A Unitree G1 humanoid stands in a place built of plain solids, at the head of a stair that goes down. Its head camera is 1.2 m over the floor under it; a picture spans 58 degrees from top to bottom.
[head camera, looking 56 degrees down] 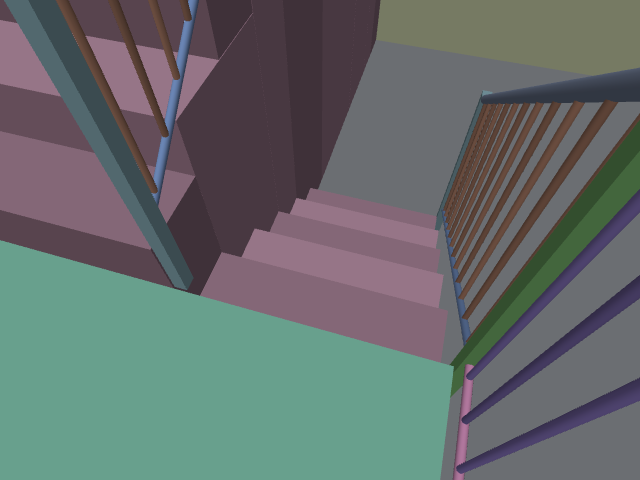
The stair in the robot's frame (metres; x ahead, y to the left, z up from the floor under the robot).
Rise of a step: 0.21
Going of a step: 0.28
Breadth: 0.87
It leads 16 degrees to the right of straight ahead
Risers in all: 6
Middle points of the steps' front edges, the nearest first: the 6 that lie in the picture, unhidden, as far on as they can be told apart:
0.51 0.04 0.00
0.77 -0.04 -0.21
1.04 -0.12 -0.43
1.31 -0.20 -0.64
1.57 -0.27 -0.85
1.84 -0.35 -1.07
